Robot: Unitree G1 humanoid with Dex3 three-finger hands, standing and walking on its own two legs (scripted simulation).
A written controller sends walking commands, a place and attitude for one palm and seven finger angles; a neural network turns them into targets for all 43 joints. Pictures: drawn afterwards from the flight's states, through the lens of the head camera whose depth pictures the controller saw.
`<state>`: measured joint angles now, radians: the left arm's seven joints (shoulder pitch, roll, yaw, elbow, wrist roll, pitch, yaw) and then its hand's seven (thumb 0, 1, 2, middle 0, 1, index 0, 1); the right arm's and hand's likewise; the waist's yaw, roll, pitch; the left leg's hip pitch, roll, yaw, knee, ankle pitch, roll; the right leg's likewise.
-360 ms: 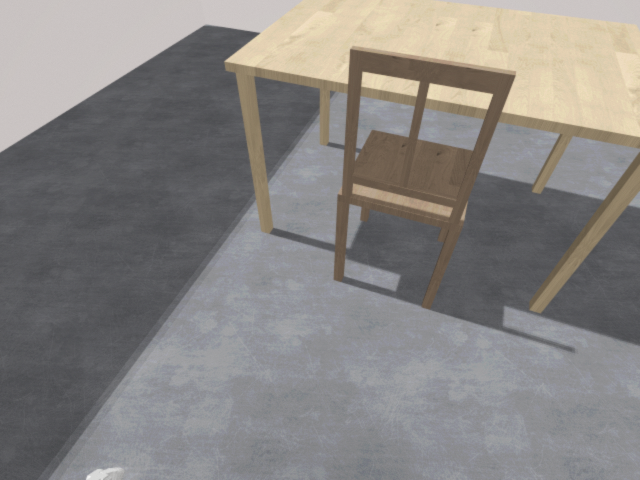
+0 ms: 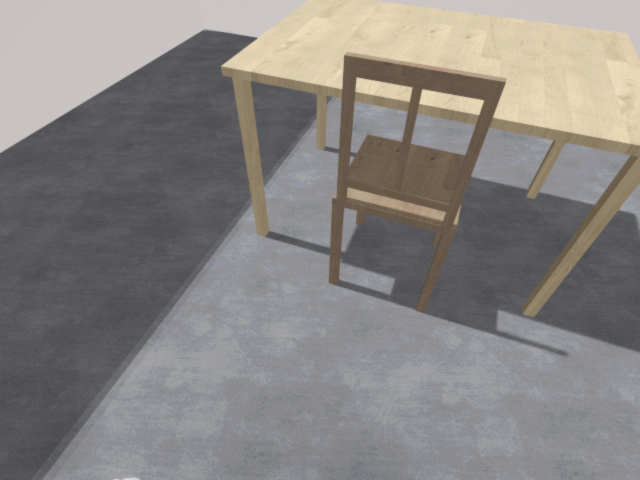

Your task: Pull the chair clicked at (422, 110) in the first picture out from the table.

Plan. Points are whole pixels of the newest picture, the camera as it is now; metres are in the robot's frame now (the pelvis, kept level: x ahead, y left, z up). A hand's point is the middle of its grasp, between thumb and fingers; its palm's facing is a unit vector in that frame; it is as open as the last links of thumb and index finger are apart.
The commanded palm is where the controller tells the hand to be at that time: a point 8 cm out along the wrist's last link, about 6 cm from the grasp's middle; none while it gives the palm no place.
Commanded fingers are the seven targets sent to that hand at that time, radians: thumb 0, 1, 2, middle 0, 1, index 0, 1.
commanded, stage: stand and wait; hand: left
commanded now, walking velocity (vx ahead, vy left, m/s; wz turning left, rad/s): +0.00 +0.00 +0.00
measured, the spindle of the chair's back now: (406, 143) +0.92 -0.16 -0.09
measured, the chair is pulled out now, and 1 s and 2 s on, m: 0.00 0.00 0.00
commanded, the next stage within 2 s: look at it before walking up in 0.46 s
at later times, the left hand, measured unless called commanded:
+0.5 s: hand out of the picture +0.07 +0.25 -0.15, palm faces -0.02 -0.94 -0.34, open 7.4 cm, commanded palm none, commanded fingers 0.00 0.90 0.90 -0.20 -0.30 -0.20 -0.30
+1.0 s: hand out of the picture +0.06 +0.25 -0.15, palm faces -0.02 -0.94 -0.33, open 7.4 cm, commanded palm none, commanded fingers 0.00 0.90 0.90 -0.20 -0.30 -0.20 -0.30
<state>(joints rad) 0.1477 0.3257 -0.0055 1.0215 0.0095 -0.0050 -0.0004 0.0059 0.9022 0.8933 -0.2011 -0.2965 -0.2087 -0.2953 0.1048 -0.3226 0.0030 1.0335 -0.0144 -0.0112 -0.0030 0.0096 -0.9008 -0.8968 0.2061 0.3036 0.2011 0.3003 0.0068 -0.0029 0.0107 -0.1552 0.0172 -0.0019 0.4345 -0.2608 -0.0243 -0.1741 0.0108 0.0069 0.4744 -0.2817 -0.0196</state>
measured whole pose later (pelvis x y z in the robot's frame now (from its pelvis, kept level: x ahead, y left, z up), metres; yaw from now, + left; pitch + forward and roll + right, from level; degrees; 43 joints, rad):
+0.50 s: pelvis -0.01 +0.00 +0.00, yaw +0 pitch -1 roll +0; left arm 0.14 0.35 0.00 1.08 0.01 -0.01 0.00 0.01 0.90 0.89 -0.20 -0.30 -0.21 -0.30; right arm 0.14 -0.33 0.00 1.11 -0.01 -0.01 0.00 0.01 -0.90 -0.90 0.21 0.30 0.20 0.30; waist 0.00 0.00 0.02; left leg -0.14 0.03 0.00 0.39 -0.23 -0.03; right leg -0.16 0.02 0.01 0.43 -0.25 -0.02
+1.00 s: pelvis -0.01 +0.01 +0.00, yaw +0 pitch -1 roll +0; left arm 0.15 0.34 0.00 1.09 0.01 -0.01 0.00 0.01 0.90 0.89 -0.20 -0.30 -0.21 -0.30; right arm 0.13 -0.32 0.00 1.11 -0.01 -0.02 0.00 0.01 -0.90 -0.90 0.21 0.30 0.20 0.30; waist 0.00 -0.01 0.02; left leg -0.13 0.02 0.01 0.38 -0.22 -0.02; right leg -0.15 0.01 0.02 0.40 -0.23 -0.01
